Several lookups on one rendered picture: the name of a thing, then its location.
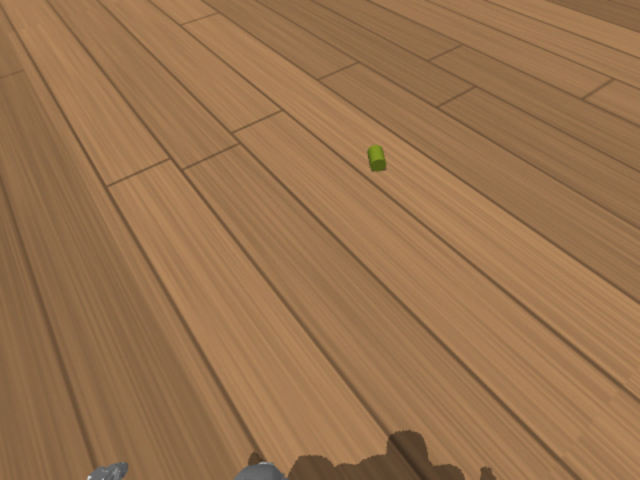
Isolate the left robot hand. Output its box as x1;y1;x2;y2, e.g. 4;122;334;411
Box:
87;462;128;480

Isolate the can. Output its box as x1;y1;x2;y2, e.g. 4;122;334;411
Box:
367;145;386;172

